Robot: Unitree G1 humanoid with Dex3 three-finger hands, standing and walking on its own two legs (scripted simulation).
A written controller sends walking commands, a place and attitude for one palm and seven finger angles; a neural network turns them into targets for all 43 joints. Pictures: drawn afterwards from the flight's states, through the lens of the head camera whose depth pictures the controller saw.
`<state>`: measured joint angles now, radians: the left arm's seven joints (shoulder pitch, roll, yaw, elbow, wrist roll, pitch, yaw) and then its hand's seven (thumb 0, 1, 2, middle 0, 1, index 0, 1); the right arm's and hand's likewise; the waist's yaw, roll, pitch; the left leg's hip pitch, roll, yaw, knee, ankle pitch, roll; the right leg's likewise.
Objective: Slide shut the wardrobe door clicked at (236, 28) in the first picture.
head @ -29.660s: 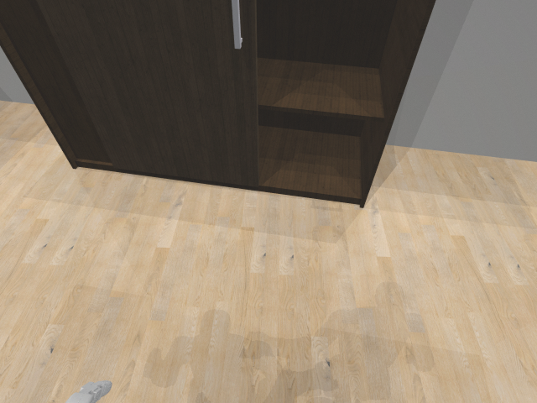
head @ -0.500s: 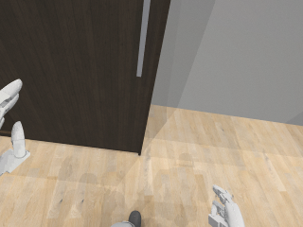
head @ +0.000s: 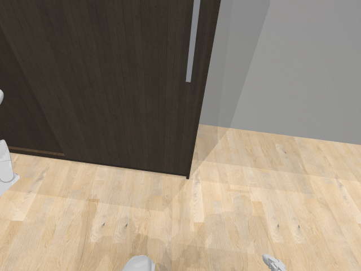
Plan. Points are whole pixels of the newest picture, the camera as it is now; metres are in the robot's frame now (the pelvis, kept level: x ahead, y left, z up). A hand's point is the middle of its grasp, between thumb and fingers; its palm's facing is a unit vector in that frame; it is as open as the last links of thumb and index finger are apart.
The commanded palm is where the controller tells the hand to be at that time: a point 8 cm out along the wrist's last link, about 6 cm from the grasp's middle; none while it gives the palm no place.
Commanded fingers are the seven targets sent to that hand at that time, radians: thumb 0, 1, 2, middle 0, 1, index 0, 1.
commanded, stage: stop stepping back and stand still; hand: left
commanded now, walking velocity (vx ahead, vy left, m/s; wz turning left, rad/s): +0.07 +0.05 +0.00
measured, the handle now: (193, 36) +0.81 +0.04 +0.17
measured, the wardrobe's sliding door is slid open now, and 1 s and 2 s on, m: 0.00 0.00 0.00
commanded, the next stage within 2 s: let the arm hang, fingers relaxed in 0.42 s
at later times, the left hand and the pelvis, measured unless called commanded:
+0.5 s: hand (0, 184) +0.18 +0.29 +0.18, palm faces +0.47 -0.70 -0.53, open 7.4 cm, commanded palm none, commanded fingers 0.00 0.90 0.90 -0.20 -0.30 -0.20 -0.30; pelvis +0.00 +0.01 +0.01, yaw +2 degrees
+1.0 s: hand out of the picture -0.01 +0.21 -0.16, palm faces +0.09 -0.97 -0.21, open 7.1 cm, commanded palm none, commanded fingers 0.00 0.90 0.90 -0.20 -0.30 -0.20 -0.30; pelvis -0.03 +0.02 +0.01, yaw +5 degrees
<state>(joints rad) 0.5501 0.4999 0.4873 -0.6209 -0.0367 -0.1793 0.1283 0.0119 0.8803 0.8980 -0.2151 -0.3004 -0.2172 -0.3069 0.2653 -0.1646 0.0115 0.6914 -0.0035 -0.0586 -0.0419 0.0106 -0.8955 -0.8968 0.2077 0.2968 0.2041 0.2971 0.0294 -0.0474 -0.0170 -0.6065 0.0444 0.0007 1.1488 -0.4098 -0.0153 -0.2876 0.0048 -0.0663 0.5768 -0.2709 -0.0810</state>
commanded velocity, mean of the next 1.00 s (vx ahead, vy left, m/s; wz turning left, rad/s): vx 0.00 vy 0.00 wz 0.00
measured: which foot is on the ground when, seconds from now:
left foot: up 0.00-0.12, down 0.14-1.00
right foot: down 0.00-1.00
